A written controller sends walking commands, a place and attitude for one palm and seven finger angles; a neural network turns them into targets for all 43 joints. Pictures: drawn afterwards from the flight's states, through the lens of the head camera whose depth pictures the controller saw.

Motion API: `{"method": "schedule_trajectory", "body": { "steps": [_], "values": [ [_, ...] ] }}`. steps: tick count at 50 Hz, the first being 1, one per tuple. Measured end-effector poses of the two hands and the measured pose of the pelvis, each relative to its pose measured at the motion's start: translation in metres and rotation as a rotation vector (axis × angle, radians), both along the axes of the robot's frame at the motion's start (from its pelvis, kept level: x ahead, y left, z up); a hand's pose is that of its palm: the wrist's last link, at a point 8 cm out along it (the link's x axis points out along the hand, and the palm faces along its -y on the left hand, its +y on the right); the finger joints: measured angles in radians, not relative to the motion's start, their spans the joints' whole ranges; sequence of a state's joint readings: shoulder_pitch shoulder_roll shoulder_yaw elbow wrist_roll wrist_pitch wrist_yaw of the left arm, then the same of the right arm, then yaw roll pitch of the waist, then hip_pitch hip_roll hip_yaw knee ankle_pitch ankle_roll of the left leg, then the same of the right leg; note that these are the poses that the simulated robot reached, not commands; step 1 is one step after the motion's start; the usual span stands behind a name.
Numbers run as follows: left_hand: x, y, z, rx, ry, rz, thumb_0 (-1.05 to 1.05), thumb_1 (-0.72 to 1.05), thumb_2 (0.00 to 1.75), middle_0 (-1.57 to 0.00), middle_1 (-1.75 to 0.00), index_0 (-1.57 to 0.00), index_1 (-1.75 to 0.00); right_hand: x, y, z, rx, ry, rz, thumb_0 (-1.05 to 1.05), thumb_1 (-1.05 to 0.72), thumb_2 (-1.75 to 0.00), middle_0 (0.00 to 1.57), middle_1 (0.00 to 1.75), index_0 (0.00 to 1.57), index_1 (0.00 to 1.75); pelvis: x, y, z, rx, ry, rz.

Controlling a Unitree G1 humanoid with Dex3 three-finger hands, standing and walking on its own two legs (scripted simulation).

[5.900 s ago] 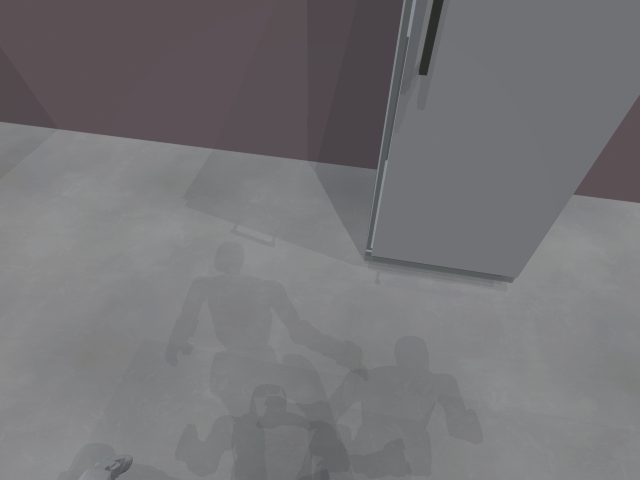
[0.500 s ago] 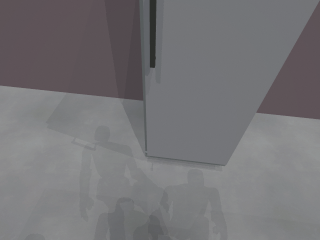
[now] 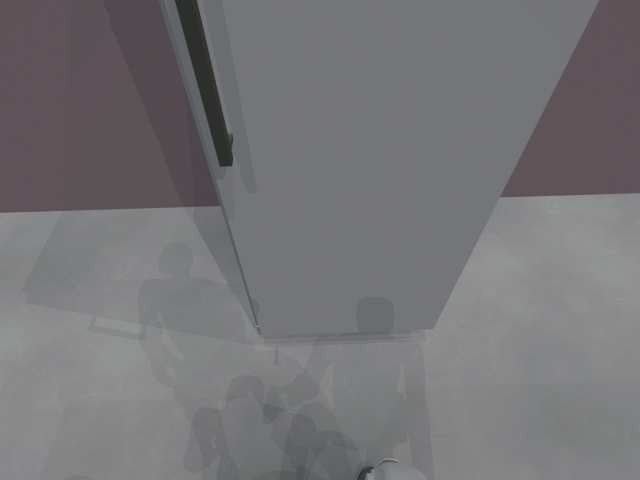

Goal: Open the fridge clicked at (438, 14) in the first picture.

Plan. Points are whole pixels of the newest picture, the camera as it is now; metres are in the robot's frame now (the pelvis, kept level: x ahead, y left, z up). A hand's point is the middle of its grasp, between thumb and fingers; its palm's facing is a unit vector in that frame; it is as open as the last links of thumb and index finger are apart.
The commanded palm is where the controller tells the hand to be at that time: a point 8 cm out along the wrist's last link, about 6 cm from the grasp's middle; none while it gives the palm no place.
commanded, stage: take the last steps up to it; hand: left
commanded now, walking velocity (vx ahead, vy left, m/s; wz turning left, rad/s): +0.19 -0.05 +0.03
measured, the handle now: (200, 37) +0.57 +0.15 +0.26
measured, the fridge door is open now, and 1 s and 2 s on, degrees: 0 0 0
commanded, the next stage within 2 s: come to a stop and stand still in 0.08 s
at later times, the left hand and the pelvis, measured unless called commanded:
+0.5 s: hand out of the picture +0.13 +0.17 -0.17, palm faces +0.08 -0.98 -0.18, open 7.3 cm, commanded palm none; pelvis +0.11 -0.01 +0.01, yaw +0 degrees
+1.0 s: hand out of the picture +0.06 +0.10 -0.16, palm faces +0.04 -0.97 -0.23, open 7.3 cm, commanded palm none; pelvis +0.03 -0.08 +0.01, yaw +0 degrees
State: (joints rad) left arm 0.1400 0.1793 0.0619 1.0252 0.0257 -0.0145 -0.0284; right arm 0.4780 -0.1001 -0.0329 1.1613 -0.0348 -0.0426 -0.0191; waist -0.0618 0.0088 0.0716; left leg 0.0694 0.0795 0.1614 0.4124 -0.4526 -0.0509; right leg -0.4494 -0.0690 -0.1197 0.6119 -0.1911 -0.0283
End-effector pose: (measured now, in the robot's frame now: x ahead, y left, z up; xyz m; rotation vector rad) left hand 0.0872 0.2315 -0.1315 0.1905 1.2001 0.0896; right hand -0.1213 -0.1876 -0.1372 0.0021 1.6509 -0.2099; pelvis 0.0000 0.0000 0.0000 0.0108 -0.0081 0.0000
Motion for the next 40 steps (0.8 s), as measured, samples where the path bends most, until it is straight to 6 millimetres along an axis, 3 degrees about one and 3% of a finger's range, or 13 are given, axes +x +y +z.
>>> {"method": "schedule_trajectory", "body": {
  "steps": [2, 4, 7, 11, 16, 20, 24, 29, 34, 37, 40],
  "values": [
    [0.027, -0.01, -0.004, 0.011, -0.048, -0.002, 0.0, 0.91, 0.9, -0.2, -0.3, -0.2, -0.3, 0.016, -0.011, -0.009, 0.013, 0.024, 0.001, 0.0, -0.9, -0.9, 0.2, 0.3, 0.2, 0.3, 0.017, -0.011, -0.008, -0.003, -0.001, 0.001],
    [0.04, -0.019, -0.003, 0.007, -0.065, 0.012, 0.0, 0.91, 0.9, -0.2, -0.3, -0.2, -0.3, 0.044, -0.024, -0.011, 0.004, 0.006, 0.016, 0.01, -0.9, -0.9, 0.2, 0.3, 0.2, 0.3, 0.029, -0.017, -0.007, -0.013, -0.01, 0.01],
    [0.043, -0.029, 0.002, -0.003, -0.041, 0.041, 0.0, 0.91, 0.9, -0.2, -0.3, -0.2, -0.3, 0.102, -0.044, -0.007, -0.029, -0.087, 0.056, 0.01, -0.91, -0.9, 0.2, 0.3, 0.2, 0.3, 0.048, -0.022, 0.002, -0.021, -0.013, 0.017],
    [0.043, -0.024, 0.008, 0.023, -0.006, 0.084, -0.01, 0.95, 0.9, -0.2, -0.3, -0.2, -0.3, 0.188, -0.061, 0.001, -0.072, -0.248, 0.116, 0.01, -0.91, -0.9, 0.2, 0.3, 0.2, 0.3, 0.07, -0.024, 0.011, -0.031, -0.006, 0.029],
    [0.037, -0.021, 0.001, 0.006, 0.076, 0.098, -0.01, 0.94, 0.9, -0.2, -0.3, -0.2, -0.3, 0.273, -0.062, 0.011, -0.113, -0.402, 0.168, 0.0, -0.93, -0.9, 0.2, 0.3, 0.19, 0.3, 0.093, -0.016, 0.011, -0.046, -0.014, 0.016],
    [0.035, -0.017, -0.013, -0.023, 0.124, 0.131, 0.0, 0.92, 0.9, -0.2, -0.3, -0.2, -0.3, 0.311, -0.048, 0.013, -0.12, -0.463, 0.195, 0.0, -0.92, -0.9, 0.2, 0.3, 0.19, 0.3, 0.108, -0.008, 0.005, -0.039, -0.032, 0.011],
    [0.033, -0.016, -0.012, -0.021, 0.149, 0.14, 0.0, 0.92, 0.9, -0.2, -0.3, -0.2, -0.3, 0.326, -0.035, 0.017, -0.101, -0.482, 0.216, 0.0, -0.92, -0.9, 0.2, 0.3, 0.2, 0.3, 0.108, -0.008, 0.008, -0.017, -0.029, -0.003],
    [0.026, -0.014, -0.003, 0.018, 0.157, 0.127, 0.0, 0.91, 0.9, -0.2, -0.3, -0.2, -0.3, 0.323, -0.038, 0.014, -0.076, -0.494, 0.201, 0.0, -0.91, -0.9, 0.2, 0.3, 0.2, 0.3, 0.093, -0.016, 0.01, -0.018, -0.019, -0.011],
    [0.016, -0.022, 0.004, 0.071, 0.128, 0.113, 0.0, 0.91, 0.9, -0.2, -0.3, -0.2, -0.3, 0.296, -0.063, 0.002, -0.056, -0.482, 0.167, 0.0, -0.91, -0.9, 0.21, 0.3, 0.2, 0.3, 0.073, -0.036, 0.005, -0.005, -0.02, -0.017],
    [0.003, -0.034, 0.006, 0.099, 0.105, 0.103, 0.0, 0.91, 0.9, -0.2, -0.3, -0.2, -0.3, 0.273, -0.084, -0.01, -0.043, -0.455, 0.134, 0.0, -0.91, -0.9, 0.21, 0.3, 0.2, 0.3, 0.063, -0.051, -0.001, 0.003, -0.032, -0.013],
    [-0.012, -0.05, 0.014, 0.092, 0.108, 0.106, 0.0, 0.91, 0.9, -0.2, -0.3, -0.2, -0.3, 0.245, -0.1, -0.009, -0.039, -0.398, 0.118, 0.0, -0.91, -0.9, 0.2, 0.3, 0.2, 0.3, 0.057, -0.061, 0.006, 0.009, -0.035, -0.002]
  ]
}}
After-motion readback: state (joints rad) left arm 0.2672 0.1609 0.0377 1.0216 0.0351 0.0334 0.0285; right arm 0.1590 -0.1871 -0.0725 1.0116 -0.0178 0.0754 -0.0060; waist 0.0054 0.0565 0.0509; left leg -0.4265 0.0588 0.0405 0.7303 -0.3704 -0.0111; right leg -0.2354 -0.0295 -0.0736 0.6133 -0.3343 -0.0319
